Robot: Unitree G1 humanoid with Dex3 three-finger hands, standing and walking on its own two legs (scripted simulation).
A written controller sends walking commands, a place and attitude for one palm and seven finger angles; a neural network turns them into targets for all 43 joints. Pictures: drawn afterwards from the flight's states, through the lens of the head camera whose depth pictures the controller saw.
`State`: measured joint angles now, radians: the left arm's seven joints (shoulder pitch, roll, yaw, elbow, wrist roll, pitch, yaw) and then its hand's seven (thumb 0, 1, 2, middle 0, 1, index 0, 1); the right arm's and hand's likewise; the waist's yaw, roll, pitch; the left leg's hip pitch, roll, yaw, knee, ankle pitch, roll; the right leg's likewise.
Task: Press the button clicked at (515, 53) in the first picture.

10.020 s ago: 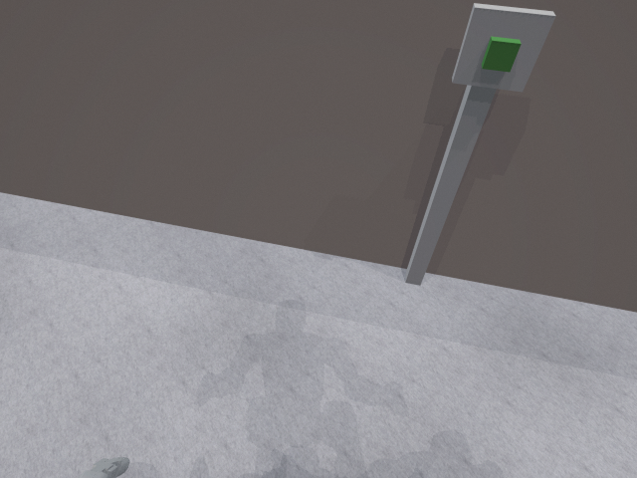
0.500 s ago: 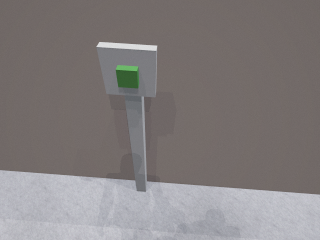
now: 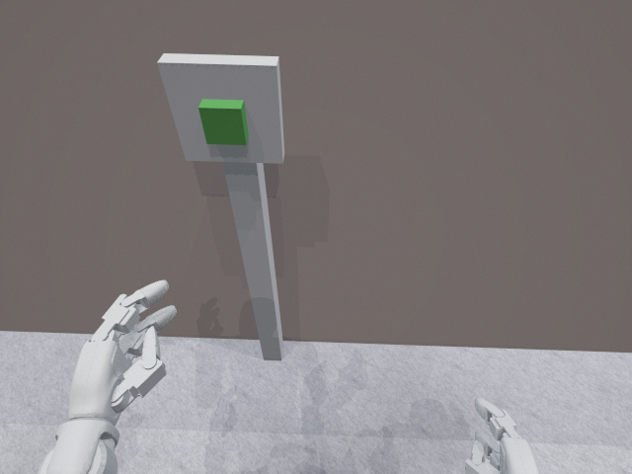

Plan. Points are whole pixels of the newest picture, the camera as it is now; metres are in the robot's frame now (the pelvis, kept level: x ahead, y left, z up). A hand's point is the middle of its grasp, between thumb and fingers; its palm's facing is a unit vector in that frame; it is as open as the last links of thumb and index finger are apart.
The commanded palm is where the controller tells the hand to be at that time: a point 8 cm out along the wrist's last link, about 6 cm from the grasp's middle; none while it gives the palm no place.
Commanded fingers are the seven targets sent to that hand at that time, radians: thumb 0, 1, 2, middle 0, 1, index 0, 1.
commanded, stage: raise the hand and make a fist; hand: left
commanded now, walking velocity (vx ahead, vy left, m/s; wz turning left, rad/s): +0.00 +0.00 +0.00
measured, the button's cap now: (225, 121) +0.56 +0.15 +0.17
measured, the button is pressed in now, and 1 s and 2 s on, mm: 0 0 0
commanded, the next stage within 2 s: aim a knuckle at the button in 1.72 s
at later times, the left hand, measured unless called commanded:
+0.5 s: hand (160, 395) +0.21 +0.18 +0.05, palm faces -0.09 -0.99 -0.05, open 3.3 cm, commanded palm +0.16 +0.25 +0.06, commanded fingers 0.00 0.90 0.90 -1.30 -1.50 -1.30 -1.50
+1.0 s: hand (95, 357) +0.21 +0.22 +0.12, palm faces +0.02 -1.00 -0.07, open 3.1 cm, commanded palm +0.18 +0.27 +0.13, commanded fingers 0.00 0.90 0.90 -1.30 -1.50 -1.30 -1.50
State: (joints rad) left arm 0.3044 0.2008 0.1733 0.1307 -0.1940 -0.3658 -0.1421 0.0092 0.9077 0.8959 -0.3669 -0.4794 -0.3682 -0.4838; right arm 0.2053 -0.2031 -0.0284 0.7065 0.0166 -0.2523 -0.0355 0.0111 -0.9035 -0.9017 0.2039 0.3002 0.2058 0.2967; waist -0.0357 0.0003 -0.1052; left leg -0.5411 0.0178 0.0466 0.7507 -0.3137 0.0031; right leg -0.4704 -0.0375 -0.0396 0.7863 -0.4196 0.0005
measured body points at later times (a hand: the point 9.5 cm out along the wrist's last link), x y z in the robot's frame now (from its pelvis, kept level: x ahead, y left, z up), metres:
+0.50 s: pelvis -0.01 -0.02 -0.02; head +0.01 -0.03 +0.43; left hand +0.20 +0.23 +0.05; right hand +0.15 -0.24 -0.10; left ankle +0.04 +0.12 -0.71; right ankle -0.01 -0.12 -0.71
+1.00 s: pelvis +0.00 +0.01 +0.00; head -0.01 +0.01 +0.45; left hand +0.21 +0.28 +0.13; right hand +0.21 -0.20 -0.04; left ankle +0.04 +0.12 -0.71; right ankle -0.01 -0.12 -0.71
